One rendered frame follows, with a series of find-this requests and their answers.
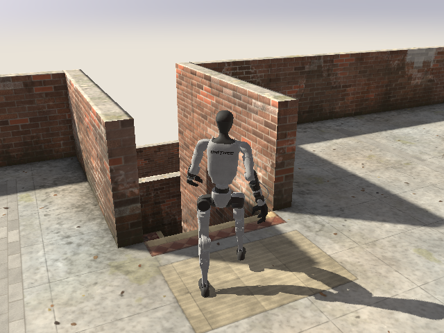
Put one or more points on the left robot shin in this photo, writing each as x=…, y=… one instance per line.
x=204, y=261

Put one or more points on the robot left hand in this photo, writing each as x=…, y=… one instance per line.
x=197, y=178

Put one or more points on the robot right hand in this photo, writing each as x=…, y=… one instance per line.
x=264, y=212

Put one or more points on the robot right forearm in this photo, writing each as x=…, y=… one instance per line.
x=257, y=192

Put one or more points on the robot left upper arm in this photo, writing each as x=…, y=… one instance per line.
x=198, y=155

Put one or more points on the robot left forearm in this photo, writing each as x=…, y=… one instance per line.
x=190, y=176

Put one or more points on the robot left thigh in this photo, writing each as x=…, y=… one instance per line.
x=204, y=203

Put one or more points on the robot right upper arm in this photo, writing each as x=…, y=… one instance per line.
x=245, y=148

